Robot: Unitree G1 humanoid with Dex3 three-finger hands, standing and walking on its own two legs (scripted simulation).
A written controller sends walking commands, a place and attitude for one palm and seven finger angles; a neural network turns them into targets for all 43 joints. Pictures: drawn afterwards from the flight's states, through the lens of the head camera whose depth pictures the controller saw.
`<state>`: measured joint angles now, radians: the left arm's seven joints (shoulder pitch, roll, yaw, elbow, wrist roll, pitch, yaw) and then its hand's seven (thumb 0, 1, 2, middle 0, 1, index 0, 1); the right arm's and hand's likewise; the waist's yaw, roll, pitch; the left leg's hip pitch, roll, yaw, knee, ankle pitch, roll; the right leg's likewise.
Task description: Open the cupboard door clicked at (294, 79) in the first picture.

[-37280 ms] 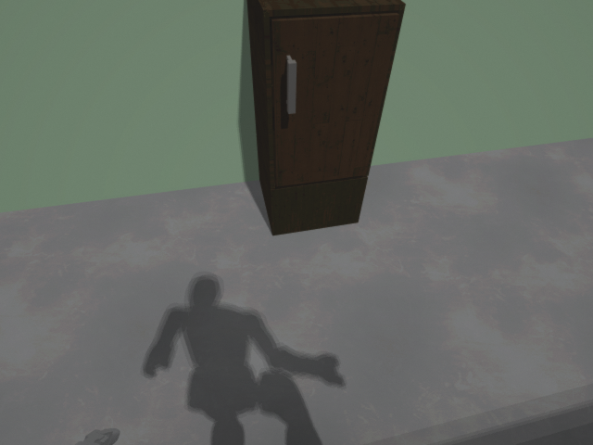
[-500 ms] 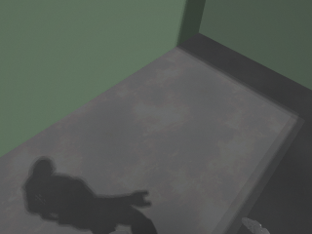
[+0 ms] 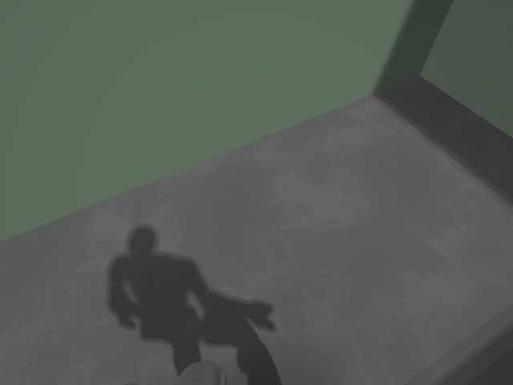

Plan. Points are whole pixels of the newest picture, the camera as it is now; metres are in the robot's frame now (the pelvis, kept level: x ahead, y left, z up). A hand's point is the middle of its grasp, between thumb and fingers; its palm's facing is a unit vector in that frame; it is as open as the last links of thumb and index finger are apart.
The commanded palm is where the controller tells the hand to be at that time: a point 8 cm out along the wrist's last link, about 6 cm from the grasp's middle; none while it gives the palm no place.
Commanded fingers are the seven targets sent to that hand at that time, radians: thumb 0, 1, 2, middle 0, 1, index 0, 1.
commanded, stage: turn to face it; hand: left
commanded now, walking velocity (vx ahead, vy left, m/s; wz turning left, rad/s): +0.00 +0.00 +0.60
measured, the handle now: out of the picture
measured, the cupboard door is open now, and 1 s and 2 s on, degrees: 46 46 46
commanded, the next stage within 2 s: none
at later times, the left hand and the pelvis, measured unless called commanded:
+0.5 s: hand out of the picture +0.06 +0.22 -0.16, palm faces +0.29 -0.91 -0.30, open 7.4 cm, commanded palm none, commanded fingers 0.00 0.90 0.90 -0.20 -0.30 -0.20 -0.30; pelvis +0.01 -0.03 -0.01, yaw +17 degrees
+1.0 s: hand out of the picture -0.07 +0.18 -0.19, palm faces +0.59 -0.77 -0.23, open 7.4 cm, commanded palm none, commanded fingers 0.00 0.90 0.90 -0.20 -0.30 -0.20 -0.30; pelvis +0.01 -0.02 -0.01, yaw +36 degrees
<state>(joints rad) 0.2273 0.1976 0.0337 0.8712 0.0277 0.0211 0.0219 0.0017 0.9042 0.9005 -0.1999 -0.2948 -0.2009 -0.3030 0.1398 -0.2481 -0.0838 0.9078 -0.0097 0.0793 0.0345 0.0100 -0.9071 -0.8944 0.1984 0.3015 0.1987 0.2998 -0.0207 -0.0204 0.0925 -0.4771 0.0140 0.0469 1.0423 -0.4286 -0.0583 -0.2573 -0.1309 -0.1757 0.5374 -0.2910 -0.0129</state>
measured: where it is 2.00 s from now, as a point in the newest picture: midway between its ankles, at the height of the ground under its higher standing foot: outside the picture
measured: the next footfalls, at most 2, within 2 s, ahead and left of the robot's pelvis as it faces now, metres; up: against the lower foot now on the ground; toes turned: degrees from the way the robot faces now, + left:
left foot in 0.16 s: +0.02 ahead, +0.13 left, +0.00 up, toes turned +12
right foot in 0.50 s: +0.09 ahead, -0.13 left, +0.00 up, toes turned +15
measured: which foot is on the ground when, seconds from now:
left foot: up 0.00-0.14, down 0.16-0.50, up 0.52-0.88, down 0.90-1.00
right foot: down 0.00-0.16, up 0.18-0.48, down 0.50-0.90, up 0.92-1.00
